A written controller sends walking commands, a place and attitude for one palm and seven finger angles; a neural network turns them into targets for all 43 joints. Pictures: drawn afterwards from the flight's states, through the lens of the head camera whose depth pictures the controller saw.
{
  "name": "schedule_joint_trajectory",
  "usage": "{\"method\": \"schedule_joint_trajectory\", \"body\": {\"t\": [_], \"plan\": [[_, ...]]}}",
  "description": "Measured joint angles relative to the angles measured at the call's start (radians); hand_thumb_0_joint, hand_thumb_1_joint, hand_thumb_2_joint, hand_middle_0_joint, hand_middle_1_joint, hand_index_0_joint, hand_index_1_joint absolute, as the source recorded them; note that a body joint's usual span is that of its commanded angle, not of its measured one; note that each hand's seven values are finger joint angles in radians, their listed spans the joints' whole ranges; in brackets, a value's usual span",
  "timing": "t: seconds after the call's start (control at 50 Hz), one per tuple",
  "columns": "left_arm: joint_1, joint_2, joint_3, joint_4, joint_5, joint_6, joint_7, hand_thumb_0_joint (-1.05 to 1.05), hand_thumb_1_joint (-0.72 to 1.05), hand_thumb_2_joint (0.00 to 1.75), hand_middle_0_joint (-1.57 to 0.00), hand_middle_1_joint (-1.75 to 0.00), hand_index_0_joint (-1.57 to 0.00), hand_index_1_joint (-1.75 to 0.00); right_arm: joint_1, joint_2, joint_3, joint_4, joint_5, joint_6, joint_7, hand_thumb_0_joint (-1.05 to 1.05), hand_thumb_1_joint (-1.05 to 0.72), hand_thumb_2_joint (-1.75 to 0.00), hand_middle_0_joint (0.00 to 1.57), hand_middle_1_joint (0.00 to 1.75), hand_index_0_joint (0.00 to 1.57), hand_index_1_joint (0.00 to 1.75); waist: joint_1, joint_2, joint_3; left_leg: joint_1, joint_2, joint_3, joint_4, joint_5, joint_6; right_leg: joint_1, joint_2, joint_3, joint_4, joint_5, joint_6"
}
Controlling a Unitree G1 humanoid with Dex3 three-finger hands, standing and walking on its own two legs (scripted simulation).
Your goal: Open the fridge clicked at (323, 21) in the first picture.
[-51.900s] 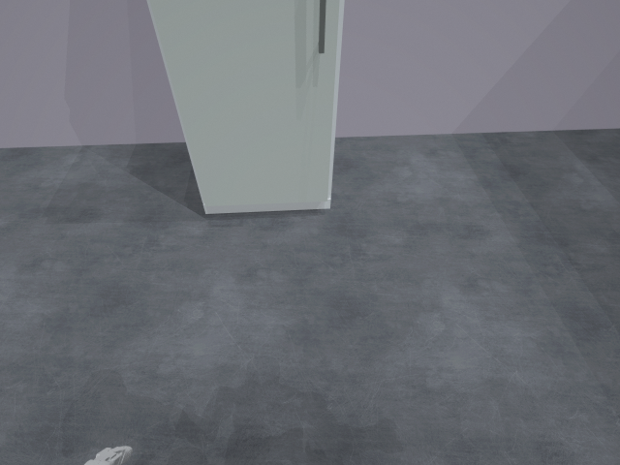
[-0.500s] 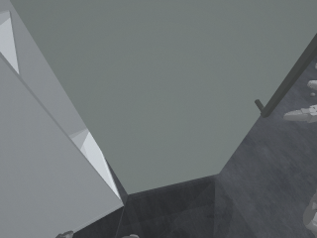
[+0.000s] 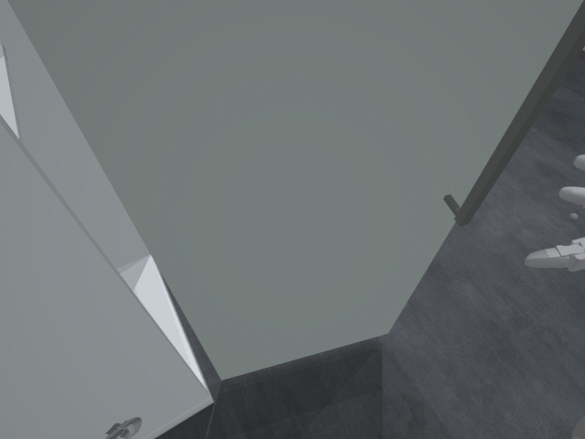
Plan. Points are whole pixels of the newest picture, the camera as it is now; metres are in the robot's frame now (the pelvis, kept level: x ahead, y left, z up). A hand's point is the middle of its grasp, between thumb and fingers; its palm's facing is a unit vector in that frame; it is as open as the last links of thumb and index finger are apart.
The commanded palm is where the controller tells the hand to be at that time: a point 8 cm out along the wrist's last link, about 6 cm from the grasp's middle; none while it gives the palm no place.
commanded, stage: slip the hand off the handle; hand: right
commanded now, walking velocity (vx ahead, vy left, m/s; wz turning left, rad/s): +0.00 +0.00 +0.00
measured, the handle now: (503, 129) +0.49 -0.23 +0.18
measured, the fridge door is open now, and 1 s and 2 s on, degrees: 106 106 106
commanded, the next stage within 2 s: draw the hand back to the body in 0.44 s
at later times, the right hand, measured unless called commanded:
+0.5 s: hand out of the picture +0.30 -0.30 +0.13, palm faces +0.33 +0.91 -0.24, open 14.7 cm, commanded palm +0.27 -0.34 +0.15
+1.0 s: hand out of the picture +0.24 -0.29 +0.15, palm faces +0.25 +0.97 -0.06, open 14.7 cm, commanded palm +0.21 -0.32 +0.16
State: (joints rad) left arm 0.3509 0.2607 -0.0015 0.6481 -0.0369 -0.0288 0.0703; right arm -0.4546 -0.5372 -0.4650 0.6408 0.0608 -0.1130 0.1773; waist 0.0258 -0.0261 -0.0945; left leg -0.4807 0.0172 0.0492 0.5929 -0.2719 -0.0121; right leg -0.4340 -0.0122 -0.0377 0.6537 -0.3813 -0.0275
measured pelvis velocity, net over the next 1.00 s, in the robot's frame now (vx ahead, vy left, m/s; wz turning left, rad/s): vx -0.01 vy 0.01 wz -0.04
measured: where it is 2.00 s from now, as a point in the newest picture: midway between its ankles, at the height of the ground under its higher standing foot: outside the picture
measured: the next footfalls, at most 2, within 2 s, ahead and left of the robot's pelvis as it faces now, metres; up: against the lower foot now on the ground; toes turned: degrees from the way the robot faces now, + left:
none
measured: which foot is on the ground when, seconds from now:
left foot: down 0.00-1.00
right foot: down 0.00-1.00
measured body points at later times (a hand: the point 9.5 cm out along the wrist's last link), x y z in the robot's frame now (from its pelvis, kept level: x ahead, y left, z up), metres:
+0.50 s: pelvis -0.01 +0.01 +0.00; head +0.01 +0.02 +0.45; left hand +0.16 +0.26 -0.09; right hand +0.28 -0.35 +0.15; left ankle +0.01 +0.13 -0.72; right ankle -0.04 -0.09 -0.72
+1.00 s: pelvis -0.01 +0.01 +0.00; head -0.02 +0.02 +0.45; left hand +0.18 +0.24 -0.06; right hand +0.22 -0.34 +0.16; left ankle +0.01 +0.13 -0.72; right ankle -0.04 -0.09 -0.72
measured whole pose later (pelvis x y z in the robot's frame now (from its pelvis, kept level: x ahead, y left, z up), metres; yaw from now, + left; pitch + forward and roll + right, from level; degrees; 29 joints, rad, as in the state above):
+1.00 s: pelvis -0.01 +0.01 +0.00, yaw -2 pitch +1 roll +1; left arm 0.26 0.26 -0.04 0.64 -0.08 -0.26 0.14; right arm 0.02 -0.42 -0.46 0.05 0.33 0.14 0.30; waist -0.05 -0.04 -0.08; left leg -0.31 0.03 0.08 0.58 -0.29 0.00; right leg -0.27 0.00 0.00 0.62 -0.37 -0.02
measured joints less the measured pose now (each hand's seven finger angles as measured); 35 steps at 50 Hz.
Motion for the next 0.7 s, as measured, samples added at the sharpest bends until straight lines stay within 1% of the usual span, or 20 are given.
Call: {"method": "schedule_joint_trajectory", "body": {"t": [0.14,0.32,0.5,0.58,0.6,0.64,0.66,0.68,0.7], "plan": [[-0.033,-0.003,-0.008,-0.002,0.001,-0.033,0.019,0.01,0.9,0.9,-0.2,-0.3,-0.2,-0.29,0.1,0.04,0.009,-0.127,0.015,0.015,-0.023,-0.02,0.55,-0.2,0.26,1.15,0.25,1.15,-0.019,0.006,0.011,0.027,0.002,0.008,0.003,0.0,0.005,0.027,0.002,0.008,-0.005,0.008,0.005],[-0.08,0.001,-0.02,-0.012,-0.01,-0.076,0.039,0.01,0.9,0.9,-0.2,-0.3,-0.2,-0.29,0.162,0.035,0.025,-0.183,0.046,0.047,-0.004,-0.02,0.55,-0.2,0.26,1.15,0.25,1.15,-0.04,0.006,0.01,0.05,0.004,0.021,0.007,-0.003,0.012,0.048,0.003,0.022,-0.006,0.014,0.011],[-0.097,0.001,-0.024,-0.021,-0.012,-0.11,0.043,0.01,0.9,0.9,-0.2,-0.3,-0.2,-0.3,0.264,0.062,0.04,-0.304,0.074,0.061,0.004,-0.02,0.55,-0.2,0.26,1.15,0.25,1.15,-0.056,0.003,0.014,0.065,0.004,0.025,0.011,-0.008,0.016,0.065,0.003,0.026,-0.01,0.014,0.015],[-0.102,-0.003,-0.03,-0.01,-0.011,-0.122,0.05,0.01,0.9,0.9,-0.2,-0.3,-0.2,-0.3,0.268,0.067,0.039,-0.317,0.074,0.07,-0.005,-0.02,0.55,-0.2,0.26,1.15,0.26,1.15,-0.062,0.005,0.019,0.069,0.006,0.031,0.016,-0.013,0.017,0.066,0.004,0.032,-0.007,0.013,0.017],[-0.104,-0.003,-0.034,-0.003,-0.017,-0.126,0.054,0.01,0.9,0.9,-0.2,-0.3,-0.2,-0.3,0.26,0.07,0.029,-0.304,0.118,0.076,0.016,-0.02,0.55,-0.2,0.26,1.15,0.26,1.15,-0.06,0.004,0.023,0.075,0.006,0.034,0.013,-0.013,0.017,0.071,0.004,0.035,-0.007,0.013,0.017],[-0.106,-0.003,-0.046,0.014,-0.029,-0.134,0.068,0.01,0.9,0.9,-0.2,-0.3,-0.2,-0.3,0.244,0.078,-0.002,-0.271,0.209,0.102,0.093,-0.02,0.55,-0.2,0.26,1.15,0.25,1.15,-0.055,0.003,0.024,0.097,0.005,0.04,0.0,-0.011,0.018,0.089,0.003,0.041,-0.015,0.014,0.017],[-0.104,-0.003,-0.051,0.018,-0.034,-0.138,0.075,0.01,0.9,0.9,-0.2,-0.3,-0.2,-0.3,0.24,0.076,-0.012,-0.259,0.236,0.118,0.134,-0.02,0.55,-0.2,0.26,1.15,0.25,1.15,-0.053,0.003,0.021,0.108,0.004,0.041,-0.006,-0.01,0.018,0.098,0.003,0.042,-0.021,0.015,0.017],[-0.099,-0.003,-0.054,0.017,-0.037,-0.144,0.081,0.01,0.9,0.9,-0.2,-0.3,-0.2,-0.3,0.24,0.072,-0.015,-0.254,0.248,0.134,0.166,-0.02,0.55,-0.2,0.25,1.15,0.25,1.15,-0.052,0.003,0.019,0.118,0.003,0.041,-0.011,-0.01,0.018,0.109,0.002,0.042,-0.025,0.015,0.017],[-0.094,-0.003,-0.055,0.012,-0.038,-0.151,0.084,0.01,0.9,0.9,-0.2,-0.3,-0.2,-0.3,0.245,0.066,-0.013,-0.259,0.249,0.149,0.188,-0.02,0.55,-0.2,0.25,1.15,0.25,1.15,-0.05,0.002,0.018,0.127,0.003,0.04,-0.014,-0.01,0.018,0.118,0.002,0.041,-0.029,0.015,0.017]]}}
